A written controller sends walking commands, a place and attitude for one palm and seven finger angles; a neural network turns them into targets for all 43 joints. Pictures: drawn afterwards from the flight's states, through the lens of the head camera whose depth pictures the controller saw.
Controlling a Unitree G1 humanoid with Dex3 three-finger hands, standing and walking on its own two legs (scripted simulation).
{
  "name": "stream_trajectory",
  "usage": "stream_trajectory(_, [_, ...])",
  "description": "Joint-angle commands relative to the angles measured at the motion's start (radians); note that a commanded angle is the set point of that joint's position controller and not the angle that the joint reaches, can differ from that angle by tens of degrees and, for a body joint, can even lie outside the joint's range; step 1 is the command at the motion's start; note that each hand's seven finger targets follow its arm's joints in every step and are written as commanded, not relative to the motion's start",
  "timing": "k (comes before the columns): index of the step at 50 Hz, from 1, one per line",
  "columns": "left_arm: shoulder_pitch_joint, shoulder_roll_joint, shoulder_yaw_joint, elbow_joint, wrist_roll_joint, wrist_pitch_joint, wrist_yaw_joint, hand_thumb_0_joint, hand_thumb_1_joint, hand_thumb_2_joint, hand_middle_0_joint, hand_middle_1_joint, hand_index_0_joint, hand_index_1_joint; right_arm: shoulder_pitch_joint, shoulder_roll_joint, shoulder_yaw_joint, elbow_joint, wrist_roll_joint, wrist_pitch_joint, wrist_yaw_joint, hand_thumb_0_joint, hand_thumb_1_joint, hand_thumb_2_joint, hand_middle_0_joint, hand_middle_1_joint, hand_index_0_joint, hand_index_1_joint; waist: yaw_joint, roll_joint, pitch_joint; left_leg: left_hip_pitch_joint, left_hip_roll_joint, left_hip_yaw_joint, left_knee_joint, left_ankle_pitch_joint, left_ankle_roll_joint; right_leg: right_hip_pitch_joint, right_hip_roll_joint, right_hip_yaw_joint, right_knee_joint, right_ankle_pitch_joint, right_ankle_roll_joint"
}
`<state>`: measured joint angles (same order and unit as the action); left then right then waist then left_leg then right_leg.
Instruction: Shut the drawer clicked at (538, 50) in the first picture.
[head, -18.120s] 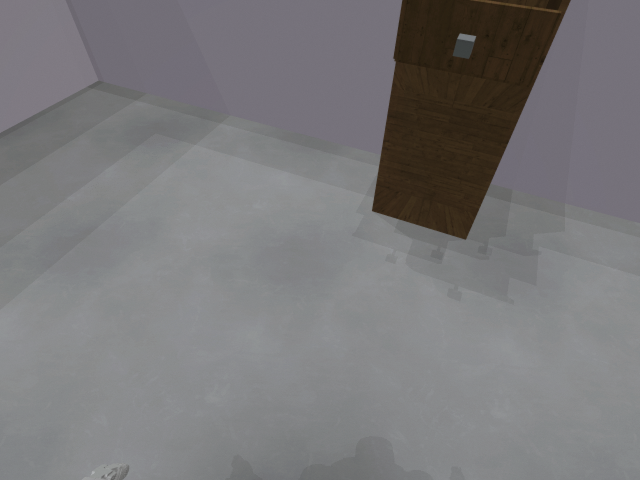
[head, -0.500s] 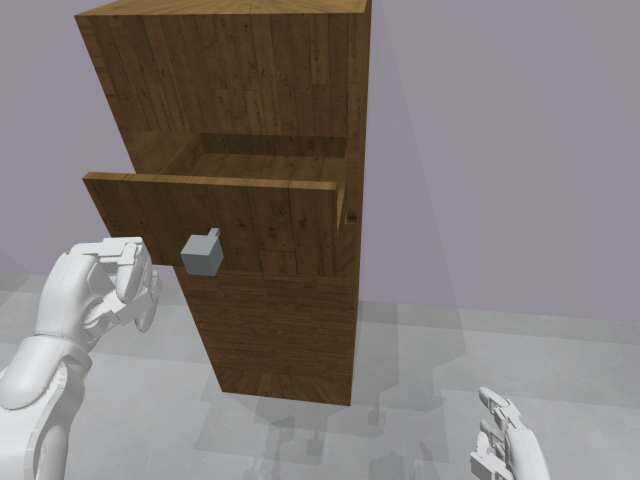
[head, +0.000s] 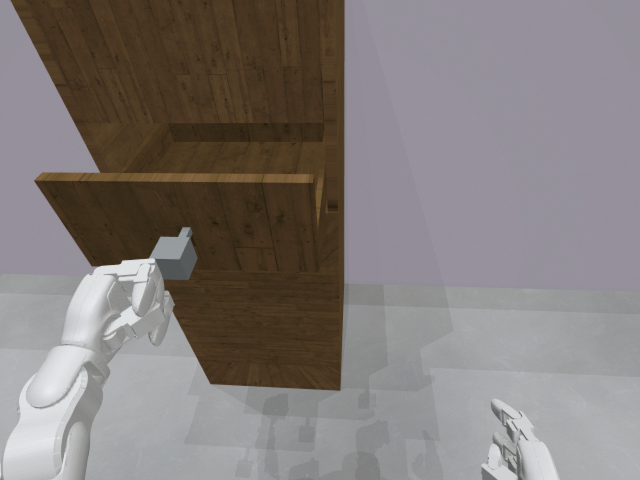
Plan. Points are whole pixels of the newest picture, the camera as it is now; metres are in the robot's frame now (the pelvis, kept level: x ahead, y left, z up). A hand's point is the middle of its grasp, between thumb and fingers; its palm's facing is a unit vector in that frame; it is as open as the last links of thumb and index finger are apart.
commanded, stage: bring the fist close to the handle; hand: left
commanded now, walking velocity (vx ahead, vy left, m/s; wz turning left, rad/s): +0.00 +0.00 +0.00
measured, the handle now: (179, 248) +0.40 +0.24 +0.09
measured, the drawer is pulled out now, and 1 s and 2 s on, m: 0.16 0.16 0.06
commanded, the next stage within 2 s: push the drawer shut in 0.92 s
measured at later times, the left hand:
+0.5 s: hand (176, 304) +0.30 +0.21 +0.09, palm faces +0.03 -1.00 -0.03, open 3.3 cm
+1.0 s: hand (184, 301) +0.31 +0.20 +0.09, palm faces +0.02 -1.00 -0.03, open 3.3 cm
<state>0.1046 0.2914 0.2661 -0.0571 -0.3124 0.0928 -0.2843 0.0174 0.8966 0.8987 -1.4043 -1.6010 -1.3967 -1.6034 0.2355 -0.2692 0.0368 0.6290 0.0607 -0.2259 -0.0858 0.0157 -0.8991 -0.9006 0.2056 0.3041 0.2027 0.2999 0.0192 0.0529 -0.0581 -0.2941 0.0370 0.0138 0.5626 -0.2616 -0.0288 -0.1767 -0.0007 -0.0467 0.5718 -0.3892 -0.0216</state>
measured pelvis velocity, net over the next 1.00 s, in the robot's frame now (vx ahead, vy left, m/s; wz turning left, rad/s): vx -0.01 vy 0.01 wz -0.01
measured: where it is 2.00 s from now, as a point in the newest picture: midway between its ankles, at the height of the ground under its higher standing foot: outside the picture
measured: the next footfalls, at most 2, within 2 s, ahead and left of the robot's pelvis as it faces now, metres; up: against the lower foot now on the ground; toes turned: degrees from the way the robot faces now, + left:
none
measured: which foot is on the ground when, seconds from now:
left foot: down 0.00-1.00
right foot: down 0.00-1.00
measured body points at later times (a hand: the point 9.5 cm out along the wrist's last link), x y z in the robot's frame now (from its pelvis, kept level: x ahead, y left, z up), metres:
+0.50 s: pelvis +0.00 +0.01 -0.01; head +0.01 +0.00 +0.44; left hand +0.29 +0.26 +0.10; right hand +0.15 -0.23 -0.10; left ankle +0.02 +0.14 -0.73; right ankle -0.05 -0.10 -0.73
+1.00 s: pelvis -0.01 +0.01 -0.01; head +0.00 +0.00 +0.44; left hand +0.30 +0.26 +0.09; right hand +0.14 -0.23 -0.11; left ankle +0.02 +0.14 -0.73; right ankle -0.05 -0.10 -0.73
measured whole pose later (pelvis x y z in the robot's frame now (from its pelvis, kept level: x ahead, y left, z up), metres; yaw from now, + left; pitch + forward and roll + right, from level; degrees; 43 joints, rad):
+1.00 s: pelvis -0.01 +0.01 -0.01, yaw -1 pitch +4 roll +0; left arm -0.10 0.27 0.22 0.30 -0.26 -0.17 -0.22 0.03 0.90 0.91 -1.40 -1.60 -1.40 -1.60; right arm 0.24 -0.25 0.02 0.63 0.04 -0.12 -0.06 0.01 -0.90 -0.90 0.21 0.30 0.20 0.30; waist -0.01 0.04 -0.06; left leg -0.45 0.04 0.02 0.68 -0.29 -0.01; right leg -0.33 0.00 -0.03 0.68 -0.41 -0.01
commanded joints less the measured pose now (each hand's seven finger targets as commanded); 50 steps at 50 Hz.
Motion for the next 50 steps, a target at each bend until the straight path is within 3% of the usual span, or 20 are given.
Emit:
stream_trajectory(1, [-0.231,0.180,0.097,-0.249,-0.001,-0.129,0.041,0.000,0.900,0.900,-1.400,-1.600,-1.400,-1.600,-0.131,-0.089,-0.041,-0.174,-0.004,-0.063,0.001,0.000,-0.900,-0.900,0.200,0.300,0.200,0.300,0.012,-0.062,-0.142,0.166,-0.041,0.015,-0.017,0.241,0.059,-0.104,-0.002,-0.005,-0.081,0.444,0.043])
stream_trajectory(3, [-0.235,0.162,0.078,-0.259,0.013,-0.169,0.057,0.000,0.900,0.900,-1.400,-1.600,-1.400,-1.600,-0.125,-0.084,-0.044,-0.170,-0.007,-0.065,0.006,0.000,-0.900,-0.900,0.200,0.300,0.200,0.300,0.007,-0.009,-0.153,0.185,-0.036,0.017,-0.013,0.260,0.056,-0.116,0.005,-0.012,-0.065,0.426,0.033])
stream_trajectory(4, [-0.233,0.159,0.066,-0.260,0.020,-0.186,0.065,0.000,0.900,0.900,-1.400,-1.600,-1.400,-1.600,-0.115,-0.086,-0.044,-0.163,-0.010,-0.065,0.009,0.000,-0.900,-0.900,0.200,0.300,0.200,0.300,0.002,-0.025,-0.146,0.178,-0.033,0.017,-0.007,0.257,0.058,-0.118,0.006,-0.011,-0.068,0.420,0.033])
stream_trajectory(6, [-0.217,0.122,0.032,-0.248,0.026,-0.205,0.065,0.000,0.900,0.900,-1.400,-1.600,-1.400,-1.600,-0.109,-0.083,-0.048,-0.161,-0.009,-0.063,0.011,0.000,-0.900,-0.900,0.200,0.300,0.200,0.300,-0.004,0.015,-0.159,0.190,-0.032,0.017,-0.006,0.258,0.055,-0.130,0.009,-0.014,-0.060,0.408,0.028])
stream_trajectory(8, [-0.240,0.130,0.029,-0.183,0.027,-0.203,0.065,0.000,0.900,0.900,-1.400,-1.600,-1.400,-1.600,-0.101,-0.091,-0.048,-0.146,-0.009,-0.055,0.009,0.000,-0.900,-0.900,0.200,0.300,0.200,0.300,-0.014,0.003,-0.127,0.164,-0.030,0.010,-0.007,0.227,0.051,-0.150,0.011,-0.016,-0.062,0.375,0.028])
stream_trajectory(9, [-0.239,0.138,0.030,-0.134,0.029,-0.199,0.063,0.000,0.900,0.900,-1.400,-1.600,-1.400,-1.600,-0.092,-0.096,-0.049,-0.136,-0.008,-0.048,0.007,0.000,-0.900,-0.900,0.200,0.300,0.200,0.300,-0.023,-0.053,-0.093,0.140,-0.027,0.011,-0.004,0.208,0.057,-0.160,0.011,-0.011,-0.075,0.363,0.032])
stream_trajectory(13, [-0.301,0.129,0.018,-0.080,0.032,-0.193,0.057,0.000,0.900,0.900,-1.400,-1.600,-1.400,-1.600,-0.101,-0.097,-0.051,-0.142,-0.006,-0.027,0.001,0.000,-0.900,-0.900,0.200,0.300,0.200,0.300,-0.023,-0.028,-0.128,0.134,-0.032,0.010,-0.001,0.191,0.053,-0.163,0.009,-0.008,-0.062,0.338,0.029])
stream_trajectory(18, [-0.352,0.150,0.049,-0.043,0.031,-0.248,0.068,0.000,0.900,0.900,-1.400,-1.600,-1.400,-1.600,-0.092,-0.095,-0.054,-0.138,-0.015,-0.010,0.005,0.000,-0.900,-0.900,0.200,0.300,0.200,0.300,-0.019,-0.049,-0.196,0.133,-0.032,0.008,0.016,0.236,0.053,-0.145,0.011,-0.008,-0.032,0.389,0.027])
stream_trajectory(19, [-0.336,0.173,0.070,-0.014,0.034,-0.263,0.073,0.000,0.900,0.900,-1.400,-1.600,-1.400,-1.600,-0.082,-0.099,-0.056,-0.131,-0.017,-0.004,0.006,0.000,-0.900,-0.900,0.200,0.300,0.200,0.300,-0.019,-0.080,-0.186,0.115,-0.028,0.008,0.023,0.237,0.056,-0.146,0.015,-0.004,-0.033,0.386,0.028])
stream_trajectory(21, [-0.370,0.155,0.055,0.043,0.037,-0.284,0.070,0.000,0.900,0.900,-1.400,-1.600,-1.400,-1.600,-0.080,-0.096,-0.056,-0.127,-0.016,0.005,0.009,0.000,-0.900,-0.900,0.200,0.300,0.200,0.300,-0.028,-0.064,-0.164,0.100,-0.032,0.008,0.029,0.216,0.054,-0.171,0.014,-0.002,-0.026,0.377,0.028])
stream_trajectory(22, [-0.397,0.148,0.043,0.053,0.038,-0.296,0.065,0.000,0.900,0.900,-1.400,-1.600,-1.400,-1.600,-0.081,-0.096,-0.057,-0.123,-0.015,0.009,0.010,0.000,-0.900,-0.900,0.200,0.300,0.200,0.300,-0.032,-0.023,-0.164,0.099,-0.034,0.011,0.034,0.207,0.052,-0.183,0.013,0.001,-0.023,0.365,0.026])
stream_trajectory(24, [-0.418,0.166,0.045,0.115,0.045,-0.306,0.060,0.000,0.900,0.900,-1.400,-1.600,-1.400,-1.600,-0.066,-0.103,-0.059,-0.115,-0.015,0.021,0.010,0.000,-0.900,-0.900,0.200,0.300,0.200,0.300,-0.041,-0.064,-0.145,0.068,-0.032,0.008,0.043,0.181,0.054,-0.197,0.016,0.004,-0.023,0.335,0.028])
stream_trajectory(25, [-0.438,0.136,0.019,0.127,0.046,-0.311,0.053,0.000,0.900,0.900,-1.400,-1.600,-1.400,-1.600,-0.069,-0.101,-0.059,-0.121,-0.014,0.024,0.012,0.000,-0.900,-0.900,0.200,0.300,0.200,0.300,-0.040,-0.040,-0.159,0.069,-0.035,0.008,0.044,0.176,0.053,-0.206,0.014,0.005,-0.017,0.332,0.026])
stream_trajectory(28, [-0.468,0.146,0.011,0.083,0.047,-0.333,0.046,0.000,0.900,0.900,-1.400,-1.600,-1.400,-1.600,-0.071,-0.099,-0.064,-0.135,-0.013,0.029,0.013,0.000,-0.900,-0.900,0.200,0.300,0.200,0.300,-0.032,0.027,-0.227,0.101,-0.036,0.005,0.053,0.199,0.051,-0.193,0.015,0.005,0.000,0.345,0.018])
stream_trajectory(30, [-0.498,0.140,-0.006,0.043,0.048,-0.350,0.050,0.000,0.900,0.900,-1.400,-1.600,-1.400,-1.600,-0.070,-0.095,-0.065,-0.143,-0.013,0.025,0.015,0.000,-0.900,-0.900,0.200,0.300,0.200,0.300,-0.036,0.031,-0.256,0.115,-0.031,-0.001,0.057,0.206,0.053,-0.195,0.020,0.002,0.006,0.339,0.018])
stream_trajectory(33, [-0.494,0.143,0.008,0.068,0.040,-0.354,0.065,0.000,0.900,0.900,-1.400,-1.600,-1.400,-1.600,-0.063,-0.098,-0.065,-0.135,-0.015,0.026,0.015,0.000,-0.900,-0.900,0.200,0.300,0.200,0.300,-0.041,0.001,-0.234,0.104,-0.029,-0.003,0.055,0.198,0.053,-0.205,0.022,-0.001,0.004,0.339,0.020])
stream_trajectory(34, [-0.475,0.168,0.028,0.084,0.042,-0.357,0.072,0.000,0.900,0.900,-1.400,-1.600,-1.400,-1.600,-0.055,-0.104,-0.067,-0.129,-0.017,0.029,0.014,0.000,-0.900,-0.900,0.200,0.300,0.200,0.300,-0.041,-0.054,-0.229,0.086,-0.025,-0.006,0.057,0.195,0.057,-0.197,0.025,-0.001,0.003,0.335,0.022])
stream_trajectory(35, [-0.450,0.142,0.019,0.100,0.038,-0.352,0.072,0.000,0.900,0.900,-1.400,-1.600,-1.400,-1.600,-0.059,-0.102,-0.067,-0.136,-0.013,0.031,0.015,0.000,-0.900,-0.900,0.200,0.300,0.200,0.300,-0.035,-0.060,-0.218,0.077,-0.027,-0.003,0.051,0.189,0.056,-0.199,0.024,-0.001,0.003,0.339,0.024])
stream_trajectory(43, [-0.492,0.145,0.010,0.112,0.046,-0.334,0.077,0.000,0.900,0.900,-1.400,-1.600,-1.400,-1.600,-0.062,-0.101,-0.064,-0.138,-0.009,0.049,0.017,0.000,-0.900,-0.900,0.200,0.300,0.200,0.300,-0.043,-0.023,-0.200,0.072,-0.030,0.001,0.047,0.158,0.055,-0.219,0.024,0.004,-0.005,0.305,0.023])
stream_trajectory(50, [-0.510,0.160,0.022,0.134,0.042,-0.338,0.071,0.000,0.900,0.900,-1.400,-1.600,-1.400,-1.600,-0.062,-0.103,-0.061,-0.141,-0.009,0.057,0.016,0.000,-0.900,-0.900,0.200,0.300,0.200,0.300,-0.045,-0.046,-0.206,0.060,-0.030,0.002,0.050,0.138,0.058,-0.213,0.023,0.010,-0.011,0.294,0.026])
